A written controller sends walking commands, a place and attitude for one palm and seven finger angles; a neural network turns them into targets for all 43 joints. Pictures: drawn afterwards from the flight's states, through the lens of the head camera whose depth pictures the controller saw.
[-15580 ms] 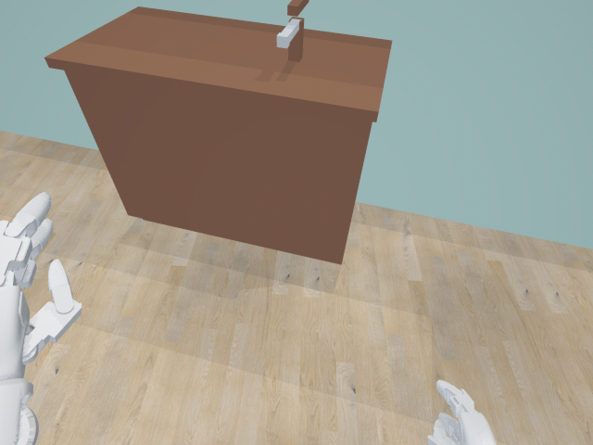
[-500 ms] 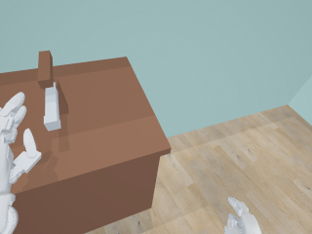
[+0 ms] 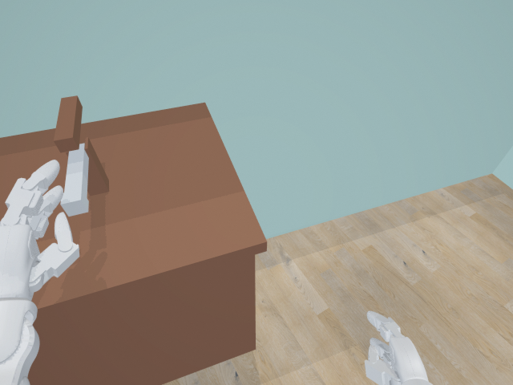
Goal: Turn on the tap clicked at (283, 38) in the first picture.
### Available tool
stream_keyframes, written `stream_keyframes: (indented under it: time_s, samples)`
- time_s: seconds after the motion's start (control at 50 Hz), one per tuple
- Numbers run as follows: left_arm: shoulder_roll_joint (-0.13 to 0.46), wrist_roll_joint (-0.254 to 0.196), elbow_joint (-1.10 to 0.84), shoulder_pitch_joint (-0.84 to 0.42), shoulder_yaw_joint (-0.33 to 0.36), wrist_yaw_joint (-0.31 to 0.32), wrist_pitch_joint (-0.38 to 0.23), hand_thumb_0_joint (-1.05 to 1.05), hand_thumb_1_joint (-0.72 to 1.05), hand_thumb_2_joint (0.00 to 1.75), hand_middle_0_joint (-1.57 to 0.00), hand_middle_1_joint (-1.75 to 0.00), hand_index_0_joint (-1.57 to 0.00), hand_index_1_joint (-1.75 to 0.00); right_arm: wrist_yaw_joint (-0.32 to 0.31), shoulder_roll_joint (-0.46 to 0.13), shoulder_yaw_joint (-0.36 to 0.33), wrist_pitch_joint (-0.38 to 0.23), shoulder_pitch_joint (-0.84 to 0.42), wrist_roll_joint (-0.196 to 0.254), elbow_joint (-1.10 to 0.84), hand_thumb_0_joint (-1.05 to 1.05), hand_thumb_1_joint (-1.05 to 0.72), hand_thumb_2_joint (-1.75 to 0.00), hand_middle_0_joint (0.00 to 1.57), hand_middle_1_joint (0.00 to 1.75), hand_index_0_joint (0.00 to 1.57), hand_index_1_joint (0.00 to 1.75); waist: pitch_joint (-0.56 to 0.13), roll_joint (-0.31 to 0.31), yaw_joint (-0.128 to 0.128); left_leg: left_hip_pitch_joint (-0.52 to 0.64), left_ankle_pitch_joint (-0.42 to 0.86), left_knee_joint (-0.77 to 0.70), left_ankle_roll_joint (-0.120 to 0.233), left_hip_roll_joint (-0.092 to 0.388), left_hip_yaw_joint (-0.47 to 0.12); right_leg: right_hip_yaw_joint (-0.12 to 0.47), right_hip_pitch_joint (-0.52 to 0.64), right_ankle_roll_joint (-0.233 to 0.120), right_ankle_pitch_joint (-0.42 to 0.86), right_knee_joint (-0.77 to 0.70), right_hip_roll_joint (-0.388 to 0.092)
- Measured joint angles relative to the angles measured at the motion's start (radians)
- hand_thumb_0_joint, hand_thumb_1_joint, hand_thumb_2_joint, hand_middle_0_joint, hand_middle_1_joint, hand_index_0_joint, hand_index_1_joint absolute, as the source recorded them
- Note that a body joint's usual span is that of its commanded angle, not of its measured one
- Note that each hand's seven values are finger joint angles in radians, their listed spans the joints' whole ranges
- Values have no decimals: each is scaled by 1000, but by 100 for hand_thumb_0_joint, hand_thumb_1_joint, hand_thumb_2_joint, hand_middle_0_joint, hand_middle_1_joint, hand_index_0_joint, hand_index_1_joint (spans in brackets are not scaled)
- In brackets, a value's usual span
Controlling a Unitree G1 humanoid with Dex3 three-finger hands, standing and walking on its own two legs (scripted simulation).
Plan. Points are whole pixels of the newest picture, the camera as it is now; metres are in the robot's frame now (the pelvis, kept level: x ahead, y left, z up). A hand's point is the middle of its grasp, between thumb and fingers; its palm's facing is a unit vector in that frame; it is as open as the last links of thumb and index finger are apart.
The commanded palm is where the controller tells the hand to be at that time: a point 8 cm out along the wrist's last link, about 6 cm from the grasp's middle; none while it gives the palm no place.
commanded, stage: turn the palm inward beside the body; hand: left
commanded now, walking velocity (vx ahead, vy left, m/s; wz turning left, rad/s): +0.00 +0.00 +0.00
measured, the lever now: (75, 202) +0.33 +0.31 +0.12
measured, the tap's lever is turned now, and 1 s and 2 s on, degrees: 0 0 0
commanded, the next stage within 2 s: reach beside the lever's end, fingers flat in 1.92 s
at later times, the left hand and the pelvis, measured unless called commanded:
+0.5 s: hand (83, 248) +0.22 +0.23 +0.17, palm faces +0.50 -0.82 -0.28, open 7.4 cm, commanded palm +0.16 +0.27 +0.18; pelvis +0.03 -0.05 -0.01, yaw +2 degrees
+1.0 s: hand (65, 271) +0.19 +0.24 +0.17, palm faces +0.54 -0.83 -0.17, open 7.4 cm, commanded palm +0.14 +0.27 +0.18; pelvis +0.01 -0.02 -0.01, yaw +3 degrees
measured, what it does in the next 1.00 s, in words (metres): stands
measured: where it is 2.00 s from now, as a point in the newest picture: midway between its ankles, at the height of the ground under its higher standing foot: outside the picture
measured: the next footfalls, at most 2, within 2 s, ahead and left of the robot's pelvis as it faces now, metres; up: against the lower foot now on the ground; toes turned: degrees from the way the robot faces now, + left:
none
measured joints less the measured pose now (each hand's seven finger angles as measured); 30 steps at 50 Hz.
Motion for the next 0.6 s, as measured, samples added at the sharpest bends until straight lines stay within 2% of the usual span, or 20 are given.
stream_keyframes:
  time_s: [0.06, 0.12, 0.16, 0.22, 0.32, 0.44, 0.52, 0.6]
  samples:
    - [-2, -1, -9, 22, -5, 48, -50, 2, 89, 90, -21, -30, -21, -30, -19, -2, -12, -6, -7, -3, 9, 2, -90, -90, 21, 30, 20, 30, 1, -8, 16, -24, -16, 40, -16, 13, -19, -20, -16, -17, -19, 33, 13]
    - [0, 0, 12, -11, 23, 89, -77, 2, 88, 90, -21, -30, -21, -30, -36, -10, -19, -14, -7, 1, 31, 2, -90, -90, 21, 30, 20, 30, -3, -6, 33, -45, -31, 76, -32, 24, -48, -48, -23, -34, -34, 54, 25]
    - [1, -2, 35, -44, 42, 96, -65, 2, 88, 90, -21, -30, -21, -30, -49, -19, -19, -17, -8, 8, 48, 2, -90, -90, 21, 30, 20, 30, -3, 2, 40, -51, -40, 92, -38, 30, -66, -66, -19, -43, -42, 61, 32]
    - [4, -12, 62, -83, 44, 84, -15, 2, 89, 90, -21, -30, -21, -30, -70, -30, -20, -22, -9, 16, 68, 2, -90, -90, 21, 30, 20, 30, -6, 21, 47, -51, -49, 103, -41, 37, -84, -84, -11, -51, -50, 60, 40]
    - [7, -39, 49, -65, 27, 55, 44, 2, 89, 90, -20, -30, -20, -30, -88, -30, -26, -27, -16, 25, 83, 2, -90, -90, 20, 30, 20, 30, -20, 43, 37, -43, -61, 99, -47, 46, -83, -82, -5, -58, -60, 56, 50]
    - [3, -95, -23, 39, 63, 35, 43, 2, 89, 90, -21, -30, -21, -30, -79, -22, -35, -31, 11, 34, 63, 2, -90, -90, 20, 30, 20, 30, -52, 28, 28, -31, -72, 80, -54, 44, -60, -59, -14, -61, -83, 68, 46]
    - [-17, -110, -66, 92, 75, 38, 37, 2, 89, 90, -21, -30, -21, -30, -75, -31, -45, -43, 40, 38, 51, 2, -90, -90, 20, 30, 20, 30, -62, 24, 34, -29, -82, 83, -54, 41, -58, -58, -11, -58, -93, 73, 42]
    - [-45, -105, -96, 112, 55, 52, 37, 2, 89, 90, -21, -30, -21, -30, -79, -39, -51, -61, 52, 39, 53, 2, -90, -90, 20, 30, 20, 30, -60, 23, 43, -34, -87, 93, -53, 33, -62, -62, -12, -53, -98, 80, 35]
